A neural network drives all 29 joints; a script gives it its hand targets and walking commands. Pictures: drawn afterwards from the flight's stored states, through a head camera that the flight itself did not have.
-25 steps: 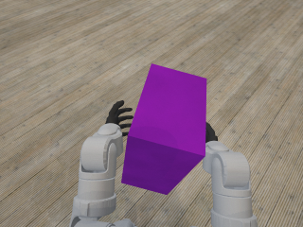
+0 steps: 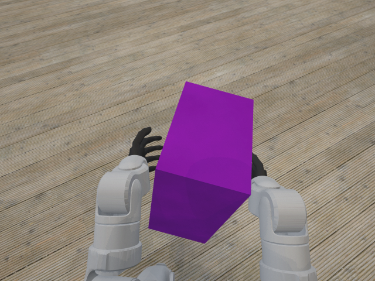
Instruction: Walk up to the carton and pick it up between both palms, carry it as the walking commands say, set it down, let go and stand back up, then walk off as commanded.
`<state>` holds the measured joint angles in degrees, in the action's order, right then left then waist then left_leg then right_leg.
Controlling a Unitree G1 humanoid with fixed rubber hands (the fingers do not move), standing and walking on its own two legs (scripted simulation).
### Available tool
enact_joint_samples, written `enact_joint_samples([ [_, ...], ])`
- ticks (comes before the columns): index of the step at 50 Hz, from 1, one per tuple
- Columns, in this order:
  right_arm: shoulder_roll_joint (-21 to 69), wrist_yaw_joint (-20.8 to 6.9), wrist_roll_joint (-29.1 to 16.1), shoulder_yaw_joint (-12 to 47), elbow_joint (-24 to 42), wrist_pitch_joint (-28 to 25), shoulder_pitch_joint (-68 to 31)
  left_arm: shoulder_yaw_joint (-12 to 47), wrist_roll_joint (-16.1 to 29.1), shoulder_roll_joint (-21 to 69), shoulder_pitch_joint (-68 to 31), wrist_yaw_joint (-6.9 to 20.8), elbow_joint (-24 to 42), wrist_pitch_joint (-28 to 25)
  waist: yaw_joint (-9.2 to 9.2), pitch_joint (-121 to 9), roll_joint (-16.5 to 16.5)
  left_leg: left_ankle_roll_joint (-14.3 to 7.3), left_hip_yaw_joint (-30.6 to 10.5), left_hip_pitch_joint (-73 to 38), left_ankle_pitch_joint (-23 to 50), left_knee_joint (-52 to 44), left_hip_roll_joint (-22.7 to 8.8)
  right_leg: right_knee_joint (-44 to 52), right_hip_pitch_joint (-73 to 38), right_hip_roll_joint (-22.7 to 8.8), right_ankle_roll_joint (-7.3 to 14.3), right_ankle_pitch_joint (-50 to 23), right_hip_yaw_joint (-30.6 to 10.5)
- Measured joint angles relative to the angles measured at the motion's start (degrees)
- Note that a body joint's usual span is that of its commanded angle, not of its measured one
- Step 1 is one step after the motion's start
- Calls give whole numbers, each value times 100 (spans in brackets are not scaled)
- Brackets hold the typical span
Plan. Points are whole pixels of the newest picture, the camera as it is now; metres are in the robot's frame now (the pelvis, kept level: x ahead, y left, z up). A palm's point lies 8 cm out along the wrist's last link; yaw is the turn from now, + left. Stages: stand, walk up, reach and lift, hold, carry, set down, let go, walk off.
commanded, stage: carry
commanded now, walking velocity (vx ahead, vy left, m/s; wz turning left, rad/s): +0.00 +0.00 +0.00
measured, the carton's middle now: (196, 169) +0.34 +0.00 +0.02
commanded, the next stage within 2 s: none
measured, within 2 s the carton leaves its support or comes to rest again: neither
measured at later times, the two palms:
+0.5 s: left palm (113, 205) +0.22 +0.14 +0.11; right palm (253, 222) +0.21 -0.10 +0.08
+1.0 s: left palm (124, 220) +0.21 +0.13 +0.07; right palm (255, 243) +0.19 -0.10 +0.04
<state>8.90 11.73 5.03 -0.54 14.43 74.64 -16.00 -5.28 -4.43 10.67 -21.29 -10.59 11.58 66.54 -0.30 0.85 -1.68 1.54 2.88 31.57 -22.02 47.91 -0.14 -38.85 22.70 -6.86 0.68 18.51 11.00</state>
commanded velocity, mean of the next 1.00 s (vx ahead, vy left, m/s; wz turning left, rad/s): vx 0.00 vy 0.00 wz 0.00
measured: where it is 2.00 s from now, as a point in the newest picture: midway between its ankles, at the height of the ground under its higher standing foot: outside the picture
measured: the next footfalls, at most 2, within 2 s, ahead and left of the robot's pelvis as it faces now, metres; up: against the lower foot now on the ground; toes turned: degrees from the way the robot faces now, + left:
left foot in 0.06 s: +0.06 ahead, +0.13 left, +0.00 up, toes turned +4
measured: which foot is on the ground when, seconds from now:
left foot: up 0.00-0.04, down 0.06-1.00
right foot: down 0.00-1.00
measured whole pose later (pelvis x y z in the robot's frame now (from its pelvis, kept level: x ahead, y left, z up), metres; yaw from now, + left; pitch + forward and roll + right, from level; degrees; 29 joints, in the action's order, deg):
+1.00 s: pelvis -0.09 +0.00 -0.01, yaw +1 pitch +1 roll +0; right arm 9.1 9.5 5.8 -2.6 -3.0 68.0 -16.4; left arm -8.4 -7.2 10.7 -21.6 -9.3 -4.7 60.3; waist -0.5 -4.2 -1.8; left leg 0.2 2.0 29.0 -7.9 35.4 -1.6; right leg -43.6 26.1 -1.7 1.4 24.8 6.4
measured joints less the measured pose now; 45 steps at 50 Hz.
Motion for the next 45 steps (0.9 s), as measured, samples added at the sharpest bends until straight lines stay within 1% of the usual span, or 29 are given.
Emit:
enact_joint_samples([
  [2, 11, -6, -43, -74, -35, -13, -34, -6, -82, 29, -79, 5, -22, 49, 66, -112, 47, -24, 10, -417, 15, -451, -85, -133, 111, -70, -37, 9, 40],
  [3, 16, -13, -60, -122, -79, -25, -60, -19, -125, 47, -129, 8, -71, 61, 113, -174, 57, -45, 14, -660, 320, -843, -103, -247, 179, -114, -71, 42, 68],
  [4, 25, -27, -70, -160, -169, -75, -84, -60, -162, 65, -185, 14, -152, 43, 151, -174, 167, -125, 40, -699, 649, -987, -4, -361, 231, -234, -116, 75, 53],
  [5, 33, -39, -74, -171, -286, -116, -103, -105, -187, 69, -199, 21, -234, 27, 136, -156, 270, -201, 85, -712, 730, -1000, 74, -417, 254, -307, -189, 87, -13],
  [6, 37, -46, -75, -157, -409, -131, -111, -136, -200, 58, -170, 31, -301, 23, 110, -163, 294, -258, 107, -699, 723, -982, 87, -442, 272, -277, -294, 188, -112],
  [7, 38, -51, -70, -123, -531, -132, -112, -156, -205, 37, -115, 44, -358, 26, 77, -183, 270, -295, 116, -679, 706, -974, 63, -441, 282, -201, -351, 404, -211],
  [8, 37, -55, -64, -82, -641, -122, -111, -174, -196, 14, -53, 49, -400, 37, 37, -200, 231, -315, 128, -667, 708, -987, 32, -409, 291, -143, -359, 504, -254],
  [10, 27, -63, -44, -12, -780, -79, -82, -183, -159, -22, 48, 51, -482, 57, -33, -204, 129, -319, 116, -662, 776, -1050, -14, -254, 258, -67, -340, 393, -254],
  [14, 8, -63, -44, 60, -823, -2, -19, -187, -59, -50, 130, 12, -522, 106, -183, -103, -11, -284, 73, -780, 1014, -1273, -56, 173, 63, 32, -173, -256, -210],
  [17, 14, -47, -37, 45, -780, 35, -49, -199, -17, -47, 118, -10, -497, 106, -251, -108, -90, -248, 33, -826, 1185, -1447, -100, 311, 12, 100, -96, -237, -168],
  [20, 37, -42, -5, -29, -782, 42, -131, -220, -24, -29, 64, -7, -528, 57, -264, -230, -114, -199, 1, -778, 1238, -1576, -150, 445, 49, 167, -63, -202, -132],
  [22, 57, -45, 26, -98, -801, 35, -203, -260, -52, -2, -11, 4, -579, 20, -246, -312, -68, -181, 11, -737, 1320, -1627, -178, 515, 98, 199, -42, -358, -138],
  [25, 81, -76, 77, -203, -894, -34, -276, -322, -106, 39, -119, 27, -733, -74, -146, -389, 21, -176, 19, -696, 1468, -1577, -215, 433, 160, 222, -19, -458, -146],
  [30, 49, -215, 146, -250, -1426, -185, -164, -273, -277, 24, -81, 92, -1321, -194, 4, -702, 59, -115, -15, -613, 1170, -1540, -296, 364, 243, 317, 25, 103, -132],
  [32, 31, -222, 114, -207, -1419, -202, -108, -239, -283, 14, -56, 85, -1295, -164, 34, -676, 66, -85, -12, -599, 1250, -1588, -320, 431, 259, 342, 23, -27, -131],
  [35, 14, -190, 20, -179, -1165, -250, -53, -224, -225, 32, -105, 33, -1048, -124, 48, -463, 76, -75, -12, -558, 1560, -1538, -326, 411, 298, 334, 68, -471, -127],
  [37, 15, -167, -20, -209, -1126, -300, -54, -234, -234, 51, -151, 24, -1027, -149, 43, -380, 84, -81, -2, -486, 1413, -1380, -315, 338, 349, 313, 120, -580, -141],
  [39, 14, -139, -66, -218, -1098, -276, -47, -205, -242, 44, -129, 25, -989, -125, 41, -362, 85, -117, 15, -373, 984, -1130, -307, 268, 414, 301, 119, -581, -172],
  [41, 9, -114, -89, -185, -1050, -227, -34, -168, -230, 24, -75, 28, -909, -82, 61, -355, 75, -171, 10, -294, 706, -948, -292, 162, 483, 299, 75, -486, -207],
  [43, 25, -141, -33, -222, -1196, -270, -81, -218, -274, 33, -103, 65, -1055, -147, 107, -348, 46, -209, 0, -293, 937, -948, -298, 1, 528, 296, 19, -247, -210],
  [45, 47, -205, 66, -321, -1552, -419, -146, -319, -356, 58, -165, 118, -1458, -352, 138, -405, -8, -201, -34, -282, 1313, -1001, -305, -200, 594, 304, -15, 179, -200],
])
